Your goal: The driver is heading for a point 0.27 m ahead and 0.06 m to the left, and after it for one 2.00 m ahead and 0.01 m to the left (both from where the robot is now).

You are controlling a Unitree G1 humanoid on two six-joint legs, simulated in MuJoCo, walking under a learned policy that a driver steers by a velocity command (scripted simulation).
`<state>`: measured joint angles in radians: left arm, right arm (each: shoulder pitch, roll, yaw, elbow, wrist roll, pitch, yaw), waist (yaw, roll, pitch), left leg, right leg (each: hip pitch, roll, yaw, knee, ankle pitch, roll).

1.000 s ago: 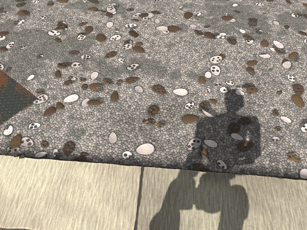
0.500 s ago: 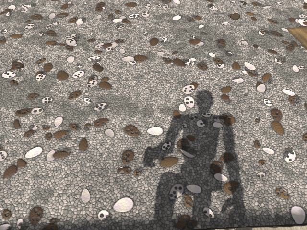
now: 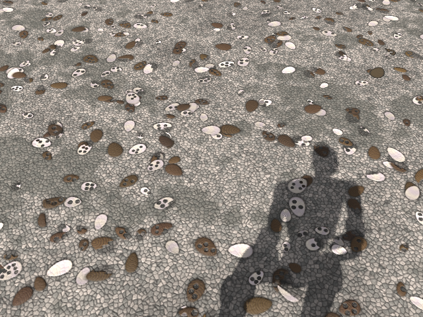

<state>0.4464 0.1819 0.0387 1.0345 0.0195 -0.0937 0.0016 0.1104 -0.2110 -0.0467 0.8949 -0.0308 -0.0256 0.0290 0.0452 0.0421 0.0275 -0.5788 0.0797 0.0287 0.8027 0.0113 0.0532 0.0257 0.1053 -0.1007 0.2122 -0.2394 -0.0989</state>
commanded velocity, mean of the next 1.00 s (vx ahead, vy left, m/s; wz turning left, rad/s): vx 0.50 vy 0.00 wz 0.00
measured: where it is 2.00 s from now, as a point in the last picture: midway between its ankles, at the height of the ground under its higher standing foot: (209, 177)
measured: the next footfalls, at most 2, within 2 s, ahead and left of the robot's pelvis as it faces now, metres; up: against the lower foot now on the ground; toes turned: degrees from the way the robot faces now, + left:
left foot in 0.18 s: +0.18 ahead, +0.12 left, +0.00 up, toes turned +4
right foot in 0.58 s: +0.48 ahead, -0.03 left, -0.14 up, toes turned -4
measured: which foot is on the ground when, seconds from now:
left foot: up 0.00-0.16, down 0.18-0.58, up 0.60-0.94, down 0.96-1.00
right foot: down 0.00-0.16, up 0.18-0.56, down 0.58-0.98, up 1.00-1.00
